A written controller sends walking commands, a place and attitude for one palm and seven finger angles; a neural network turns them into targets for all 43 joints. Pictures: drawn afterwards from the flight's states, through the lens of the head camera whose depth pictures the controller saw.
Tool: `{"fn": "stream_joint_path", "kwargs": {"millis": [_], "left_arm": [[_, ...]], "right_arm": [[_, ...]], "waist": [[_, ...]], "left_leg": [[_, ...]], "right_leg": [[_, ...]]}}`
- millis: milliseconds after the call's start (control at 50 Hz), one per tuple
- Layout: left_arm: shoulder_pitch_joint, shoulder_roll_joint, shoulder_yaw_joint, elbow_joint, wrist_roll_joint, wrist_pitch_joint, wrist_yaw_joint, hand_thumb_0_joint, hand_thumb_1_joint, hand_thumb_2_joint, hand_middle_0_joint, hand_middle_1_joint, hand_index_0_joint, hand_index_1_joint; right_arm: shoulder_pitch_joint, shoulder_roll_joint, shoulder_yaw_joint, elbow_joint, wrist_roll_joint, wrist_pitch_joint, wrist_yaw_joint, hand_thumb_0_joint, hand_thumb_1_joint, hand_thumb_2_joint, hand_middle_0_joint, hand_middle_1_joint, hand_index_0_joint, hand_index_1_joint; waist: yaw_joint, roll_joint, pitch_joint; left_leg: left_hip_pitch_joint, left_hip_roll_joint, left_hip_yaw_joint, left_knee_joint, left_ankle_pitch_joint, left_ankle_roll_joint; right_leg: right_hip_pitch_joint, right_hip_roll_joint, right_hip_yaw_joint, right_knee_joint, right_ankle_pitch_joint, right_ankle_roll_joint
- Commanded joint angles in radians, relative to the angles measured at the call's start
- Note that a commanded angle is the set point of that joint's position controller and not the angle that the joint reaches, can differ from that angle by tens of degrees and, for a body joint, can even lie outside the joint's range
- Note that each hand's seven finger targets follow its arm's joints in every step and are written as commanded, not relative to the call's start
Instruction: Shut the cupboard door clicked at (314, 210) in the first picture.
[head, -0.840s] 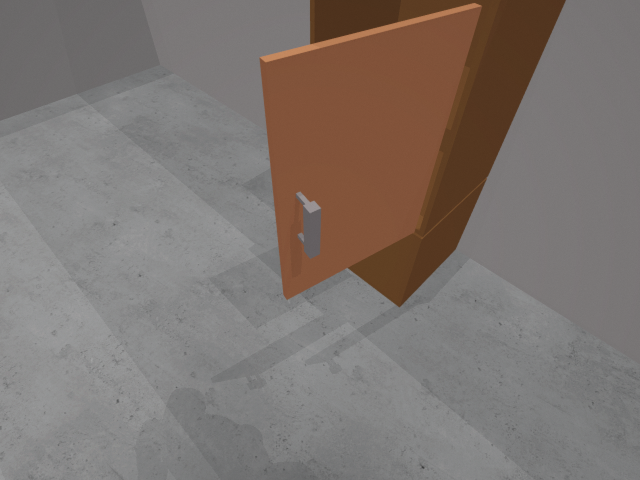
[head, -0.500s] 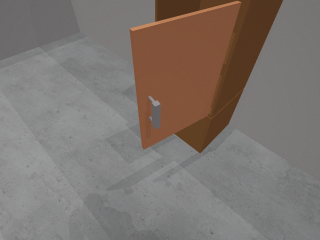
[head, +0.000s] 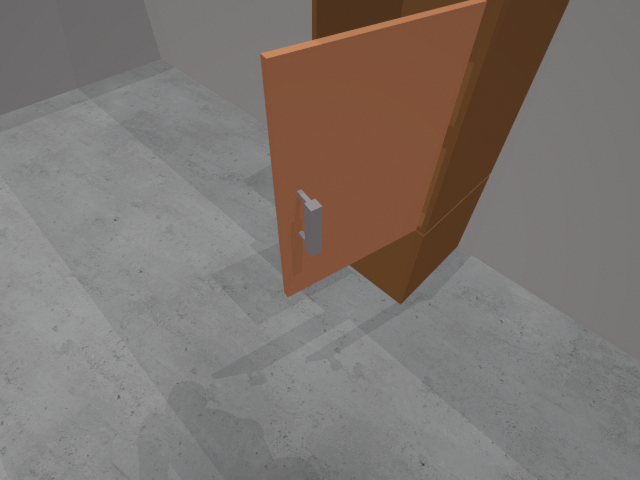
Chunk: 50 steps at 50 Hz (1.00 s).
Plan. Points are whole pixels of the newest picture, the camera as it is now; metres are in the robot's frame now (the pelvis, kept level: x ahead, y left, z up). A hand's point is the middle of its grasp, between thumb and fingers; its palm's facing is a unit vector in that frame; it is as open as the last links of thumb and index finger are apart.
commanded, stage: walk to a spot facing it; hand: left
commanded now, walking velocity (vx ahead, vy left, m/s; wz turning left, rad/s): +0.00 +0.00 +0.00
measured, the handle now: (307, 222) +0.57 +0.06 -0.08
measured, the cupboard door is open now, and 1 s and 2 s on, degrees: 77 77 77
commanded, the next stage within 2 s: none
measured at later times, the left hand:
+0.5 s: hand out of the picture +0.05 +0.17 -0.18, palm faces -0.10 -0.96 -0.26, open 7.4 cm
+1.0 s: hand out of the picture +0.10 +0.12 -0.17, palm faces -0.32 -0.92 -0.23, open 7.4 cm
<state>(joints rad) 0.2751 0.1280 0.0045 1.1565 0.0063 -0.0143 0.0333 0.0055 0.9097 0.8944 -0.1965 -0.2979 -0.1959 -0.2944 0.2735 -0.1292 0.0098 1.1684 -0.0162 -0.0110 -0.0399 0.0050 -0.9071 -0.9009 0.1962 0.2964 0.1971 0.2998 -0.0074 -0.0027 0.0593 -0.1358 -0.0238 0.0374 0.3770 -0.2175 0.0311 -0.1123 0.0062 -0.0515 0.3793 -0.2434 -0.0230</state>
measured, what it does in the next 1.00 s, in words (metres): lifts its left foot, turning right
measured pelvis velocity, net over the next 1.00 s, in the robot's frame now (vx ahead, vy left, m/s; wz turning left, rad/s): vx -0.01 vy -0.05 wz -0.44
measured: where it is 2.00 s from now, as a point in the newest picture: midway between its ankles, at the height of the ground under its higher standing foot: outside the picture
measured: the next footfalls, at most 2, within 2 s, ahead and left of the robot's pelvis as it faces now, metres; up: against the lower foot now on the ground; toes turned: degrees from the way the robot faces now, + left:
left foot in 1.14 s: +0.10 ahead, +0.07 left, +0.00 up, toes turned -32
right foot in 1.56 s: -0.07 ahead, -0.13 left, +0.00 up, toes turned -51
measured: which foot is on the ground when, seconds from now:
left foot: down 0.00-0.54, up 0.56-1.00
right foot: down 0.00-1.00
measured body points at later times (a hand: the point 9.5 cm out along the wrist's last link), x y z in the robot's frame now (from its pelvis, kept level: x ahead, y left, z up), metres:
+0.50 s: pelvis -0.01 -0.02 -0.02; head +0.03 -0.06 +0.43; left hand +0.05 +0.22 -0.16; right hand -0.03 -0.26 -0.19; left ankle -0.01 +0.10 -0.75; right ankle -0.03 -0.11 -0.73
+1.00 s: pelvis -0.01 -0.05 +0.00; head +0.04 -0.07 +0.44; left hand +0.11 +0.17 -0.15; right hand +0.03 -0.33 -0.14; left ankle +0.05 +0.10 -0.69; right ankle -0.03 -0.12 -0.75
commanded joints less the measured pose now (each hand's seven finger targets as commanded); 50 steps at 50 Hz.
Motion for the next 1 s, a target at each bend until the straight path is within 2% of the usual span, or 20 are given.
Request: {"fn": "stream_joint_path", "kwargs": {"millis": [0,140,220,280,300,320,360,440,480,500,520,540,560,580,620,660,740,800,920,980], "left_arm": [[0.076,0.099,0.013,-0.014,0.0,-0.008,0.004,0.0,0.9,0.9,-0.2,-0.3,-0.2,-0.3],[0.076,0.102,0.027,-0.027,0.003,0.003,0.004,0.0,0.9,0.9,-0.2,-0.3,-0.2,-0.3],[0.039,0.127,0.058,-0.068,0.01,0.025,-0.007,0.0,0.9,0.9,-0.2,-0.3,-0.2,-0.3],[0.015,0.121,0.074,-0.111,0.016,0.042,-0.018,0.0,0.9,0.9,-0.2,-0.3,-0.2,-0.3],[0.002,0.119,0.077,-0.127,0.017,0.047,-0.022,0.0,0.9,0.9,-0.2,-0.3,-0.2,-0.3],[-0.009,0.112,0.082,-0.143,0.019,0.054,-0.025,0.0,0.9,0.9,-0.2,-0.3,-0.2,-0.3],[-0.038,0.113,0.09,-0.172,0.022,0.06,-0.03,0.0,0.9,0.9,-0.2,-0.3,-0.2,-0.3],[0.007,0.096,0.092,-0.183,0.02,0.052,-0.042,0.0,0.9,0.9,-0.2,-0.3,-0.2,-0.3],[0.079,0.116,0.1,-0.165,0.022,0.048,-0.043,0.0,0.9,0.9,-0.2,-0.3,-0.2,-0.3],[0.109,0.19,0.11,-0.163,0.031,0.036,-0.036,0.0,0.9,0.9,-0.2,-0.3,-0.2,-0.3],[0.117,0.29,0.127,-0.169,0.032,0.031,-0.023,0.0,0.9,0.9,-0.2,-0.3,-0.2,-0.3],[0.131,0.297,0.127,-0.177,0.017,0.032,-0.016,0.0,0.9,0.9,-0.2,-0.3,-0.2,-0.3],[0.074,0.273,0.129,-0.192,0.018,0.034,-0.009,0.0,0.9,0.9,-0.2,-0.3,-0.2,-0.3],[0.014,0.254,0.127,-0.212,0.019,0.036,-0.006,0.0,0.9,0.9,-0.2,-0.3,-0.2,-0.3],[-0.007,0.241,0.118,-0.231,0.017,0.025,-0.007,0.0,0.9,0.9,-0.2,-0.3,-0.2,-0.3],[0.021,0.24,0.119,-0.231,0.016,0.016,-0.004,0.0,0.9,0.9,-0.2,-0.3,-0.2,-0.3],[0.056,0.243,0.119,-0.231,0.015,0.017,-0.006,0.0,0.9,0.9,-0.2,-0.3,-0.2,-0.3],[0.062,0.244,0.121,-0.245,0.015,0.021,-0.01,0.0,0.9,0.9,-0.2,-0.3,-0.2,-0.3],[0.052,0.262,0.125,-0.275,0.023,0.026,-0.016,0.0,0.9,0.9,-0.2,-0.3,-0.2,-0.3],[0.026,0.277,0.129,-0.29,0.026,0.029,-0.015,0.0,0.9,0.9,-0.2,-0.3,-0.2,-0.3]], "right_arm": [[0.075,-0.097,-0.013,-0.012,0.0,-0.011,-0.01,0.0,-0.9,-0.9,0.2,0.3,0.2,0.3],[0.076,-0.098,-0.025,-0.018,0.0,-0.001,-0.018,0.0,-0.9,-0.9,0.2,0.3,0.2,0.3],[0.065,-0.135,-0.054,-0.048,0.0,0.015,-0.026,0.0,-0.9,-0.9,0.2,0.3,0.2,0.3],[0.059,-0.172,-0.073,-0.081,-0.005,0.019,-0.031,0.0,-0.9,-0.9,0.2,0.3,0.2,0.3],[0.061,-0.187,-0.08,-0.091,-0.007,0.018,-0.032,0.0,-0.9,-0.9,0.2,0.3,0.2,0.3],[0.054,-0.195,-0.085,-0.102,-0.009,0.016,-0.032,0.0,-0.9,-0.9,0.2,0.3,0.2,0.3],[0.048,-0.202,-0.087,-0.125,-0.014,0.012,-0.031,0.0,-0.9,-0.9,0.2,0.3,0.2,0.3],[-0.04,-0.226,-0.096,-0.176,-0.019,0.011,-0.025,0.0,-0.9,-0.9,0.2,0.3,0.2,0.3],[-0.074,-0.235,-0.103,-0.195,-0.011,0.019,-0.019,0.0,-0.9,-0.9,0.2,0.3,0.2,0.3],[-0.07,-0.197,-0.102,-0.214,0.001,0.024,-0.014,0.0,-0.9,-0.9,0.2,0.3,0.2,0.3],[-0.109,-0.141,-0.091,-0.255,0.004,0.027,-0.005,0.0,-0.9,-0.9,0.2,0.3,0.2,0.3],[-0.119,-0.171,-0.095,-0.266,0.001,0.04,-0.003,0.0,-0.9,-0.9,0.2,0.3,0.2,0.3],[-0.135,-0.169,-0.098,-0.255,0.003,0.048,-0.001,0.0,-0.9,-0.9,0.2,0.3,0.2,0.3],[-0.163,-0.168,-0.099,-0.257,0.001,0.047,0.002,0.0,-0.9,-0.9,0.2,0.3,0.2,0.3],[-0.172,-0.158,-0.095,-0.263,-0.001,0.043,0.009,0.0,-0.9,-0.9,0.2,0.3,0.2,0.3],[-0.156,-0.148,-0.093,-0.264,0.001,0.042,0.008,0.0,-0.9,-0.9,0.2,0.3,0.2,0.3],[-0.192,-0.159,-0.093,-0.291,0.003,0.044,0.001,0.0,-0.9,-0.9,0.2,0.3,0.2,0.3],[-0.217,-0.172,-0.093,-0.312,0.004,0.047,-0.004,0.0,-0.9,-0.9,0.2,0.3,0.2,0.3],[-0.264,-0.171,-0.09,-0.353,0.009,0.04,-0.001,0.0,-0.9,-0.9,0.2,0.3,0.2,0.3],[-0.244,-0.16,-0.085,-0.367,0.016,0.029,0.001,0.0,-0.9,-0.9,0.2,0.3,0.2,0.3]], "waist": [[0.003,-0.003,0.031],[0.003,-0.008,0.011],[-0.006,0.019,0.011],[-0.005,0.098,0.018],[-0.006,0.132,0.019],[-0.007,0.163,0.02],[-0.01,0.161,0.012],[0.035,0.087,-0.038],[0.073,0.021,-0.049],[0.084,-0.185,-0.054],[0.097,-0.417,-0.026],[0.103,-0.309,-0.044],[0.077,-0.237,-0.015],[0.061,-0.202,0.02],[0.049,-0.094,-0.007],[0.048,-0.042,-0.101],[0.062,-0.099,-0.127],[0.061,-0.122,-0.102],[0.065,-0.114,-0.075],[0.058,-0.115,-0.11]], "left_leg": [[-0.013,0.119,-0.111,-0.07,0.146,0.009],[0.018,0.132,-0.08,-0.015,0.174,0.008],[0.027,0.177,-0.065,0.015,0.143,0.016],[0.014,0.263,-0.139,-0.033,0.094,0.064],[0.013,0.315,-0.177,-0.062,0.103,0.096],[0.008,0.367,-0.195,-0.092,0.114,0.133],[0.005,0.417,-0.203,-0.104,0.167,0.174],[-0.024,0.375,-0.046,0.029,0.317,0.114],[-0.111,0.309,0.036,0.165,0.174,0.044],[-0.212,0.193,0.118,0.359,-0.045,-0.023],[-0.4,0.054,0.132,0.601,-0.416,-0.072],[-0.404,0.067,0.015,0.729,-0.418,-0.067],[-0.427,0.093,-0.035,0.788,-0.348,-0.061],[-0.453,0.098,-0.054,0.808,-0.289,-0.065],[-0.446,0.097,-0.065,0.795,-0.211,-0.079],[-0.438,0.082,-0.068,0.752,-0.18,-0.088],[-0.46,0.065,-0.079,0.71,-0.161,-0.101],[-0.475,0.059,-0.095,0.702,-0.16,-0.102],[-0.411,0.038,-0.103,0.588,-0.192,-0.092],[-0.329,0.019,-0.098,0.449,-0.212,-0.08]], "right_leg": [[-0.042,-0.11,0.105,-0.074,0.119,-0.018],[-0.072,-0.107,0.126,-0.038,0.196,-0.022],[-0.159,-0.085,0.137,0.049,0.203,-0.026],[-0.235,-0.033,0.11,0.176,0.078,-0.013],[-0.266,-0.013,0.09,0.273,-0.046,-0.007],[-0.304,-0.01,0.068,0.396,-0.183,0.001],[-0.35,-0.032,0.076,0.536,-0.285,0.009],[-0.216,-0.042,0.028,0.376,-0.195,0.012],[-0.074,-0.031,0.009,0.163,0.025,0.011],[-0.006,-0.152,0.216,-0.008,0.212,-0.028],[0.018,-0.356,0.533,-0.079,0.436,-0.139],[-0.006,-0.385,0.538,-0.08,0.416,-0.195],[-0.053,-0.334,0.503,-0.09,0.23,-0.203],[-0.081,-0.296,0.508,-0.083,0.182,-0.2],[-0.058,-0.251,0.448,-0.046,0.279,-0.18],[0.053,-0.224,0.42,-0.008,0.403,-0.163],[0.118,-0.189,0.425,0.008,0.505,-0.124],[0.101,-0.183,0.449,-0.002,0.498,-0.124],[0.009,-0.181,0.539,-0.015,0.383,-0.175],[-0.008,-0.17,0.561,0.01,0.392,-0.181]]}}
